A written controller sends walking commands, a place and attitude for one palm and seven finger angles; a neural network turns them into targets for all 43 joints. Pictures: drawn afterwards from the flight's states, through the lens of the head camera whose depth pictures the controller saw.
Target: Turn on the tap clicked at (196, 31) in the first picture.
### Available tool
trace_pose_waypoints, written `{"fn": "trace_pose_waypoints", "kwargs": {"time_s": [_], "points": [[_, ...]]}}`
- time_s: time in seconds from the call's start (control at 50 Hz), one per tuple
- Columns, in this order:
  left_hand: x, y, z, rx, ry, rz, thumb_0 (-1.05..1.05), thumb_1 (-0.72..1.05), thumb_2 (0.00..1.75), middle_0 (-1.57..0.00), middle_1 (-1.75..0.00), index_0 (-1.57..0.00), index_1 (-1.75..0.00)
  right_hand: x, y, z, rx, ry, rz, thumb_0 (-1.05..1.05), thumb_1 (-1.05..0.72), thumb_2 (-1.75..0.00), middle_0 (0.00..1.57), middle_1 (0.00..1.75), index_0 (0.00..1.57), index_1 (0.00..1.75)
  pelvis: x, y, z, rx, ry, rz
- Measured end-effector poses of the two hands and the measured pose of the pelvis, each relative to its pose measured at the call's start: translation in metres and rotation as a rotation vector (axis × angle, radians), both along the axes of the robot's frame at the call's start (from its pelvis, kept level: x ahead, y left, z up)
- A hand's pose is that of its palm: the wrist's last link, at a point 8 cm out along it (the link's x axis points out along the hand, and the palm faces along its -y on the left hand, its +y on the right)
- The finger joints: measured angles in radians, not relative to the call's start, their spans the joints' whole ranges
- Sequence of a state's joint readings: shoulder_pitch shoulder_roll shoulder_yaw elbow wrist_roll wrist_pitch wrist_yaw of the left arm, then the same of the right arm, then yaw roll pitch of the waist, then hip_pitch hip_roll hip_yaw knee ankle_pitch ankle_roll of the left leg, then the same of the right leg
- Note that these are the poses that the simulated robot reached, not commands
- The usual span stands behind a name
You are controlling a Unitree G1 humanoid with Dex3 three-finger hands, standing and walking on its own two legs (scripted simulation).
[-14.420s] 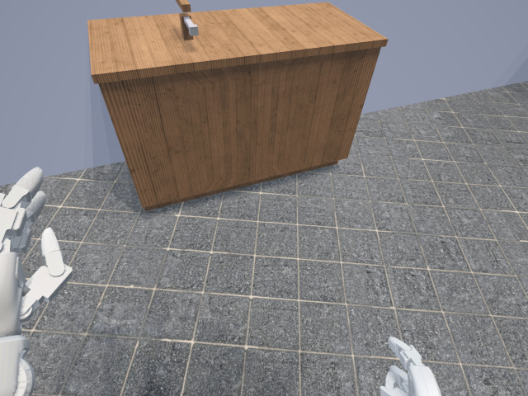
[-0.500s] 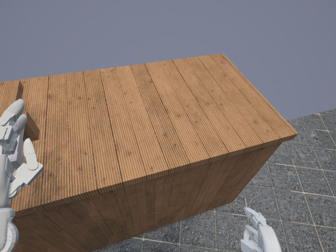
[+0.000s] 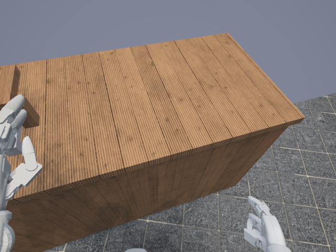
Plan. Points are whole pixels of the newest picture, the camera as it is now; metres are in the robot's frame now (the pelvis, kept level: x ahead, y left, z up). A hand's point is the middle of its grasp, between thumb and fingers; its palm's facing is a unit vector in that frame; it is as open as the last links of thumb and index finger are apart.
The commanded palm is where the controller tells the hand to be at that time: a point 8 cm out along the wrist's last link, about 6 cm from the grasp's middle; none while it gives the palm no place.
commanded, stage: shuffle to correct the standing spot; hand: left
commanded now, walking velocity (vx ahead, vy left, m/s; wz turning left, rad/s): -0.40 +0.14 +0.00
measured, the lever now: (13, 147) +0.30 +0.38 +0.06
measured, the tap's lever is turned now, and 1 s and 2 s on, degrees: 0 0 0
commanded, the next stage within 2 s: come to a stop and stand still in 0.10 s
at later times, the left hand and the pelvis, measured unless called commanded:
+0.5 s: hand out of the picture +0.12 +0.25 +0.18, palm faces +0.35 -0.84 -0.41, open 7.4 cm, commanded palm +0.06 +0.30 +0.18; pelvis -0.10 +0.02 +0.00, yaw +0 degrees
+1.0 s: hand out of the picture +0.08 +0.28 +0.18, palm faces +0.40 -0.79 -0.46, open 7.4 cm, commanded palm +0.04 +0.31 +0.18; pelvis -0.12 +0.03 +0.00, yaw +0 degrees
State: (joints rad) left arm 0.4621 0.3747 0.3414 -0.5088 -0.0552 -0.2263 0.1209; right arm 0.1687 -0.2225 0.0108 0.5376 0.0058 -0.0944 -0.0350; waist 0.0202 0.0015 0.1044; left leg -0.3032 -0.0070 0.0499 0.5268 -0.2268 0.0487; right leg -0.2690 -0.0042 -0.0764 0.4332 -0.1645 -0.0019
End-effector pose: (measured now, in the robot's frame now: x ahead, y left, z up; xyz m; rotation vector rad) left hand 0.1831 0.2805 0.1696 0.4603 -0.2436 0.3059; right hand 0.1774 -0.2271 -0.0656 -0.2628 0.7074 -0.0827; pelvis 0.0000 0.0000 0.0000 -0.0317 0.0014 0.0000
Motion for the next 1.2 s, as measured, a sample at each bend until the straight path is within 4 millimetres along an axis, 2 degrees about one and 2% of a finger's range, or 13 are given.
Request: {"fn": "trace_pose_waypoints", "kwargs": {"time_s": [0.2, 0.34, 0.48, 0.58, 0.68, 0.74, 0.86, 0.92, 0.98, 1.06, 1.08, 1.14, 1.2], "points": [[-0.042, 0.027, 0.018, 0.121, -0.088, -0.038, 0.01, 0.89, 0.90, -0.21, -0.30, -0.21, -0.30, -0.029, 0.029, -0.004, -0.029, 0.004, 0.028, 0.01, -0.90, -0.89, 0.21, 0.30, 0.20, 0.30, -0.033, 0.020, -0.007, 0.005, 0.002, 0.014], [-0.068, 0.031, 0.019, 0.057, -0.101, 0.006, 0.01, 0.89, 0.90, -0.21, -0.30, -0.21, -0.30, -0.063, 0.047, -0.009, 0.047, 0.005, 0.037, 0.01, -0.90, -0.89, 0.21, 0.30, 0.20, 0.30, -0.064, 0.023, -0.004, 0.002, 0.028, -0.017], [-0.092, 0.014, 0.021, 0.035, -0.044, -0.006, 0.01, 0.89, 0.90, -0.21, -0.30, -0.21, -0.30, -0.102, 0.038, -0.014, 0.084, 0.035, 0.018, 0.01, -0.90, -0.89, 0.21, 0.30, 0.21, 0.30, -0.095, 0.017, 0.000, -0.012, -0.001, 0.013], [-0.114, 0.018, 0.022, 0.024, -0.052, -0.004, 0.01, 0.89, 0.90, -0.21, -0.30, -0.21, -0.30, -0.130, 0.017, -0.005, 0.067, 0.059, -0.077, 0.01, -0.90, -0.89, 0.21, 0.30, 0.21, 0.30, -0.094, 0.016, 0.003, 0.027, 0.002, -0.035], [-0.109, 0.039, 0.000, -0.040, -0.082, 0.058, 0.01, 0.89, 0.90, -0.21, -0.30, -0.21, -0.30, -0.142, 0.001, -0.008, -0.027, 0.039, -0.109, 0.01, -0.90, -0.89, 0.21, 0.30, 0.20, 0.30, -0.098, 0.028, -0.007, 0.015, -0.007, 0.005], [-0.105, 0.041, -0.008, -0.062, -0.066, 0.064, 0.01, 0.89, 0.90, -0.21, -0.30, -0.21, -0.30, -0.147, 0.003, -0.007, -0.028, 0.022, -0.136, 0.01, -0.90, -0.90, 0.20, 0.30, 0.20, 0.30, -0.108, 0.032, -0.008, 0.053, -0.040, -0.024], [-0.117, 0.017, 0.019, 0.058, -0.091, -0.039, 0.02, 0.89, 0.90, -0.21, -0.30, -0.21, -0.30, -0.153, 0.023, -0.012, 0.053, -0.015, -0.091, 0.01, -0.91, -0.90, 0.20, 0.30, 0.20, 0.30, -0.120, 0.028, -0.007, 0.049, -0.052, -0.004], [-0.129, 0.016, 0.034, 0.122, -0.105, -0.037, 0.01, 0.89, 0.90, -0.21, -0.30, -0.21, -0.30, -0.155, 0.031, -0.022, 0.094, 0.015, -0.070, 0.01, -0.90, -0.90, 0.20, 0.30, 0.20, 0.30, -0.120, 0.026, -0.006, 0.015, -0.053, 0.018], [-0.139, 0.028, 0.032, 0.116, -0.071, 0.018, 0.01, 0.89, 0.90, -0.21, -0.30, -0.21, -0.30, -0.158, 0.035, -0.025, 0.115, 0.054, -0.073, 0.01, -0.90, -0.89, 0.21, 0.30, 0.20, 0.30, -0.118, 0.026, -0.003, 0.023, -0.031, 0.007], [-0.141, 0.047, 0.008, 0.026, -0.004, 0.116, 0.01, 0.89, 0.90, -0.21, -0.30, -0.21, -0.30, -0.159, 0.036, -0.023, 0.085, 0.076, -0.060, 0.01, -0.90, -0.89, 0.21, 0.30, 0.20, 0.30, -0.116, 0.029, 0.000, 0.035, -0.018, 0.007], [-0.138, 0.054, 0.007, 0.055, -0.001, 0.127, 0.01, 0.89, 0.90, -0.21, -0.30, -0.21, -0.30, -0.159, 0.036, -0.023, 0.055, 0.075, -0.033, 0.01, -0.90, -0.89, 0.21, 0.30, 0.20, 0.30, -0.118, 0.030, -0.001, 0.024, -0.018, 0.015], [-0.119, 0.088, 0.023, 0.105, -0.125, 0.170, 0.01, 0.88, 0.90, -0.22, -0.30, -0.22, -0.30, -0.158, 0.040, -0.022, 0.007, 0.100, 0.042, 0.01, -0.90, -0.89, 0.21, 0.30, 0.20, 0.30, -0.129, 0.030, -0.003, 0.033, -0.029, 0.017], [-0.105, 0.092, 0.026, 0.029, -0.192, 0.157, 0.01, 0.89, 0.90, -0.21, -0.30, -0.21, -0.30, -0.153, 0.045, -0.011, 0.024, 0.044, 0.039, 0.01, -0.90, -0.89, 0.21, 0.30, 0.20, 0.30, -0.135, 0.039, -0.002, 0.029, -0.036, -0.010]]}}
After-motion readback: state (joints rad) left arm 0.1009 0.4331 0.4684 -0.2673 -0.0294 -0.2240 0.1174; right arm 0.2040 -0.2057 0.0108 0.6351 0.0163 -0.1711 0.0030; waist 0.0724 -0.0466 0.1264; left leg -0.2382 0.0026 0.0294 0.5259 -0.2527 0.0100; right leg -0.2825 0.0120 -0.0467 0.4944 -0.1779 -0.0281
